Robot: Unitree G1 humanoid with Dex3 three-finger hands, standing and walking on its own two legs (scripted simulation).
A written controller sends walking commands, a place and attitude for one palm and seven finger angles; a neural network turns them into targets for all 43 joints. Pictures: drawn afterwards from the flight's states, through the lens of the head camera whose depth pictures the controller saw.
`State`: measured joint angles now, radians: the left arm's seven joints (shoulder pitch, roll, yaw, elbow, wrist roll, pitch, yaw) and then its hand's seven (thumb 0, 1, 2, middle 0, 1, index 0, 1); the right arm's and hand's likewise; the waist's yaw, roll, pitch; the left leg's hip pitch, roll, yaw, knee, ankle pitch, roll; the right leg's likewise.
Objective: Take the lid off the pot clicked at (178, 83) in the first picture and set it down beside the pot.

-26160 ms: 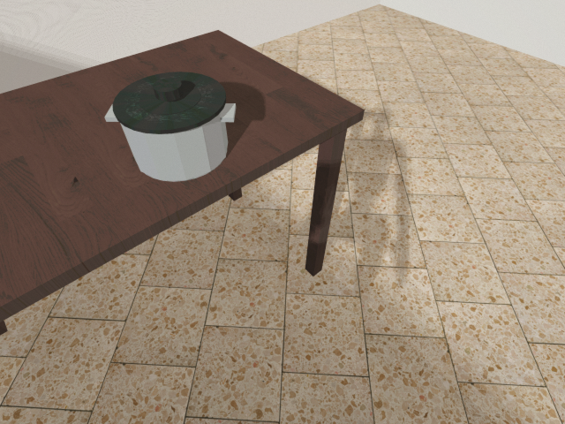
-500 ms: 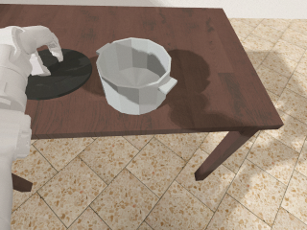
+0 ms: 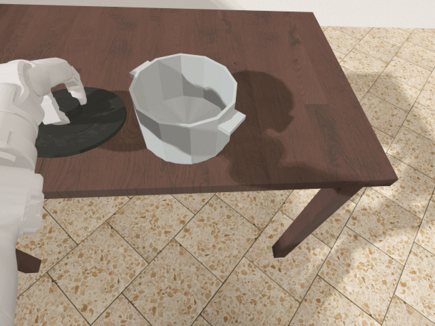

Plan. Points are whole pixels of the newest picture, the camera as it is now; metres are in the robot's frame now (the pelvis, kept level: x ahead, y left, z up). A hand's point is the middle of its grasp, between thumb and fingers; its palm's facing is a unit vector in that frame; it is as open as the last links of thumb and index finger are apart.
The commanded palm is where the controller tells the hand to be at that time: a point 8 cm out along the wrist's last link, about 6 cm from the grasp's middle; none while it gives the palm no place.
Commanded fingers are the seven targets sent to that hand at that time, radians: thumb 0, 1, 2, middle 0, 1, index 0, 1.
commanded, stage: lower the lid onto the table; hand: left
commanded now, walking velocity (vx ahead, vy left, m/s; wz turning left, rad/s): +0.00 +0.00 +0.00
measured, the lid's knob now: (66, 108) +0.51 +0.26 +0.08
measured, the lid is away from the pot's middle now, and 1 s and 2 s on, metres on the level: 0.23 0.24 0.24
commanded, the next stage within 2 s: open the fingers wide in 0.82 s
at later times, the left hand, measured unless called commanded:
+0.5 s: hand (59, 116) +0.49 +0.27 +0.09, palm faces -0.51 -0.12 -0.85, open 8.5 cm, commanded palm +0.52 +0.26 +0.15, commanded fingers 0.00 0.57 1.10 -0.81 -1.04 -0.76 -0.95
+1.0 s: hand (59, 122) +0.49 +0.28 +0.07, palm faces -0.47 -0.09 -0.88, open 8.6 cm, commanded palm +0.51 +0.26 +0.12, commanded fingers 0.00 0.53 0.97 -0.74 -1.04 -0.69 -0.96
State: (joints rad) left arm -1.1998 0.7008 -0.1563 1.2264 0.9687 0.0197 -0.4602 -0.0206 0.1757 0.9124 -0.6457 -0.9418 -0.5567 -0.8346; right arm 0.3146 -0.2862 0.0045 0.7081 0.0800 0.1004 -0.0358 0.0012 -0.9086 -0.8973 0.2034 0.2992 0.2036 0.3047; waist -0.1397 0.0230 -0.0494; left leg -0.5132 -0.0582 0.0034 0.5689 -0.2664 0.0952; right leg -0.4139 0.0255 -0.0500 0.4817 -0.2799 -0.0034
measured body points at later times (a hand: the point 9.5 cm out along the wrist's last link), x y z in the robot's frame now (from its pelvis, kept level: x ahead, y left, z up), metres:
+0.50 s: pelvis +0.00 +0.00 -0.01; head +0.09 +0.02 +0.43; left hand +0.51 +0.27 +0.13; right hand -0.02 -0.28 -0.12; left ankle +0.00 +0.05 -0.73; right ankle -0.04 -0.12 -0.73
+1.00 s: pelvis -0.01 +0.01 -0.02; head +0.08 +0.03 +0.42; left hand +0.51 +0.28 +0.12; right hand -0.05 -0.27 -0.13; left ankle +0.00 +0.05 -0.73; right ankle -0.04 -0.12 -0.73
